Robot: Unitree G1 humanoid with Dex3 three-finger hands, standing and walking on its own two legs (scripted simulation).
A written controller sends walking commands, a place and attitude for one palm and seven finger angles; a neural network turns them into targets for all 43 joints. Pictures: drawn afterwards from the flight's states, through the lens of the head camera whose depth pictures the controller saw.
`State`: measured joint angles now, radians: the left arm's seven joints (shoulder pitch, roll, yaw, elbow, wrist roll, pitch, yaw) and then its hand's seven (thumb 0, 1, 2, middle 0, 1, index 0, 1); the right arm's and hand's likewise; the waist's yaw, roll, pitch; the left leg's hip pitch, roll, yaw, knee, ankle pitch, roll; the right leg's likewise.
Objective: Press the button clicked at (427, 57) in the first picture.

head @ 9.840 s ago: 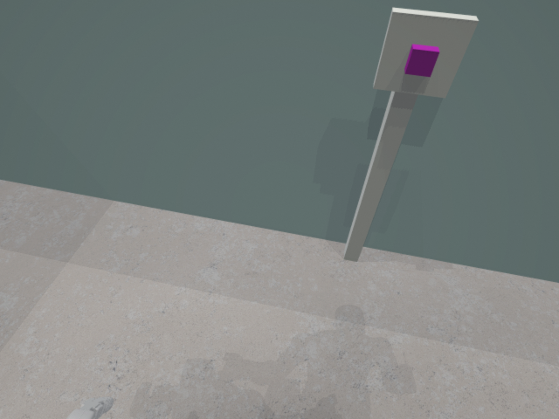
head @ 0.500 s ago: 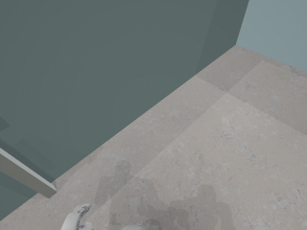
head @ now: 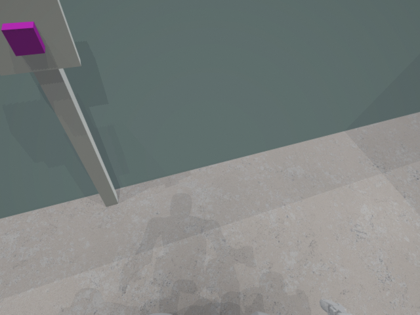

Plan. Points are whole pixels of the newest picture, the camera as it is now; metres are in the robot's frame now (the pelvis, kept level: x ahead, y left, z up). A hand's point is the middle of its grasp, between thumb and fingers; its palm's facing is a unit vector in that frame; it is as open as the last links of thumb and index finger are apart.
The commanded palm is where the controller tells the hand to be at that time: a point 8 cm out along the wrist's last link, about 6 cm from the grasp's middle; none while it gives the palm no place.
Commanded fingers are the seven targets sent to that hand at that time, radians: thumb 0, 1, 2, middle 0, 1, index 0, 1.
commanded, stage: turn to face it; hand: left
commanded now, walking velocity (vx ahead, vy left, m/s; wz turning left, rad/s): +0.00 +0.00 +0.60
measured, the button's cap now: (24, 38) +0.60 +0.48 +0.14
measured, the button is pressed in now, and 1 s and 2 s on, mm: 0 0 0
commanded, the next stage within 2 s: take the last steps up to it in 0.64 s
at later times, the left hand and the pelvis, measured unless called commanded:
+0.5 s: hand out of the picture +0.08 +0.18 -0.12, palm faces +0.25 -0.92 -0.30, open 7.4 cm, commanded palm none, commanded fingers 0.00 0.90 0.90 -0.20 -0.30 -0.20 -0.30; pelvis +0.00 -0.05 +0.01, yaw +16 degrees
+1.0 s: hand out of the picture -0.14 +0.15 -0.17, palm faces +0.49 -0.85 -0.20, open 7.4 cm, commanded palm none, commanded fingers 0.00 0.90 0.90 -0.20 -0.30 -0.20 -0.30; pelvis -0.01 -0.01 +0.01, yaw +25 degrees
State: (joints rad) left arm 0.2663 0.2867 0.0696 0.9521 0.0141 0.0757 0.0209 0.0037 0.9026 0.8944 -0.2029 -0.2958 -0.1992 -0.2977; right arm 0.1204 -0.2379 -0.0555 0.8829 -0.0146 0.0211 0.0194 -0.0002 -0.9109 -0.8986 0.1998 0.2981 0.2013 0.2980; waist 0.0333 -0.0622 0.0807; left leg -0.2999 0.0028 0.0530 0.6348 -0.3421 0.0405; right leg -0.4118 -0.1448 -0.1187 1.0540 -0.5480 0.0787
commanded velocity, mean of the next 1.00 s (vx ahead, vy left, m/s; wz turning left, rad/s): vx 0.08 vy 0.00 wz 0.32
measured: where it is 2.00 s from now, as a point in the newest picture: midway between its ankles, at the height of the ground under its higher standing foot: (181, 298)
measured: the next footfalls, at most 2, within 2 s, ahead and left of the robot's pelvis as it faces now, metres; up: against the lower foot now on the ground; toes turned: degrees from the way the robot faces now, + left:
right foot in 0.42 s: +0.08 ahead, -0.14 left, +0.00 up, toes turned +12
left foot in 0.90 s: -0.06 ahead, +0.08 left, +0.00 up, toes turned +28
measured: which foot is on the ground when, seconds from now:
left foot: down 0.00-0.44, up 0.46-0.88, down 0.90-1.00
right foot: up 0.00-0.40, down 0.42-0.90, up 0.92-1.00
